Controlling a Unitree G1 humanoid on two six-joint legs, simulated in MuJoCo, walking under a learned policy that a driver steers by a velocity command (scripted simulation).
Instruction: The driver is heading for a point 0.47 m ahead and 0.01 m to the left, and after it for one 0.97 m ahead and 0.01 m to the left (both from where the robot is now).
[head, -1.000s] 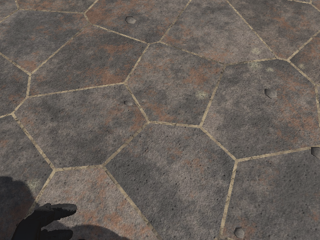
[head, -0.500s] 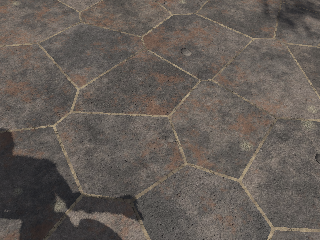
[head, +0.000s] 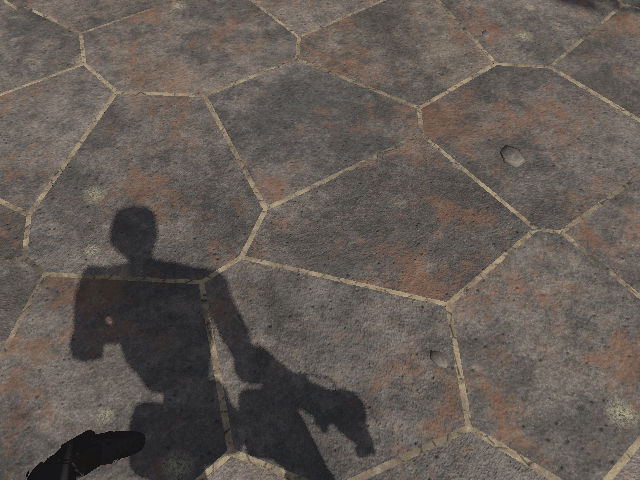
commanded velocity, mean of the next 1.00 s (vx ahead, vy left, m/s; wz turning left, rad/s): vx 0.32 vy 0.00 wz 0.17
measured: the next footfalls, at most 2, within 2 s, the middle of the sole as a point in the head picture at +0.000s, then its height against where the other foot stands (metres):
left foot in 0.46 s outside the picture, level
right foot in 0.94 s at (318, 452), level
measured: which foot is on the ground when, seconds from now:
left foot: up 0.00-0.44, down 0.46-0.96, up 0.98-1.00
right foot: down 0.00-0.48, up 0.50-0.92, down 0.94-1.00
